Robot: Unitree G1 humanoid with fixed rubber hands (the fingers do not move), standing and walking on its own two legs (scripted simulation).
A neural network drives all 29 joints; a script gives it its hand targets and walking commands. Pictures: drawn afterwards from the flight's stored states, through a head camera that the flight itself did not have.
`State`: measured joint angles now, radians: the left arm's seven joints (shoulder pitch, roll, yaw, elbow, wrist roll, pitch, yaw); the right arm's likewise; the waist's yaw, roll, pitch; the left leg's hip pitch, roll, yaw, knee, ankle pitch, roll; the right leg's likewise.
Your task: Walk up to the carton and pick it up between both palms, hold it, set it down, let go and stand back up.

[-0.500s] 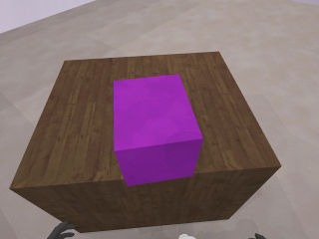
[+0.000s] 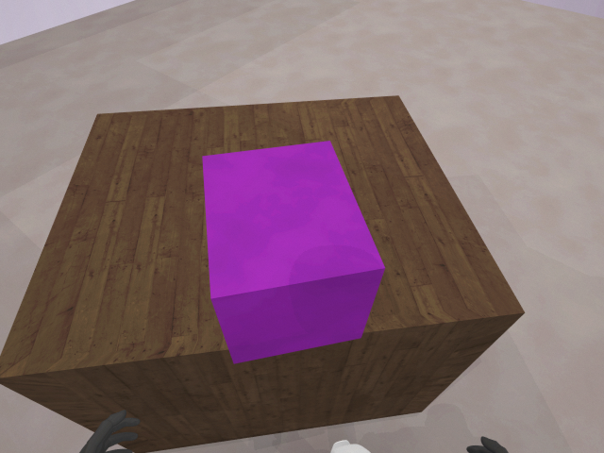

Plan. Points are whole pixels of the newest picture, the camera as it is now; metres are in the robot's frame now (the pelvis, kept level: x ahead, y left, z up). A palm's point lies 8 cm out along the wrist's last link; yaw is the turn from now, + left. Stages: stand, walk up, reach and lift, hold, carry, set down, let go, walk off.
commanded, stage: walk up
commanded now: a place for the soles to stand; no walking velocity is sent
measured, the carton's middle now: (283, 249) +0.42 +0.03 +0.01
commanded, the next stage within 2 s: none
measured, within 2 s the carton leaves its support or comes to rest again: neither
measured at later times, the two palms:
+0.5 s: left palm out of the picture +0.14 +0.26 -0.08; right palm out of the picture +0.09 -0.28 -0.10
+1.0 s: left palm (128, 418) +0.20 +0.24 -0.09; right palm out of the picture +0.08 -0.28 -0.10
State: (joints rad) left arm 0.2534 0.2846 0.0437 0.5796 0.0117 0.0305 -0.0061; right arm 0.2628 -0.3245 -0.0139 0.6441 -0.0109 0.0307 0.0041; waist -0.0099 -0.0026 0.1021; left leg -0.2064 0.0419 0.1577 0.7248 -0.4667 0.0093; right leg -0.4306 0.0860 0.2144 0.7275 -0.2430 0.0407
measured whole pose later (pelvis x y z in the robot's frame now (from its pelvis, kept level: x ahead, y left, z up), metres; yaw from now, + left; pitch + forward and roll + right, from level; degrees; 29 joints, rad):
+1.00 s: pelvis +0.05 +0.00 +0.00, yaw -4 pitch -2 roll +0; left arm 0.21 0.25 0.02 0.65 0.02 0.03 0.00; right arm 0.37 -0.31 -0.02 0.64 0.00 0.03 -0.01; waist -0.03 0.00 0.09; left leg -0.11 0.04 0.12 0.66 -0.52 0.00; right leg -0.38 0.11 0.18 0.71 -0.29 0.01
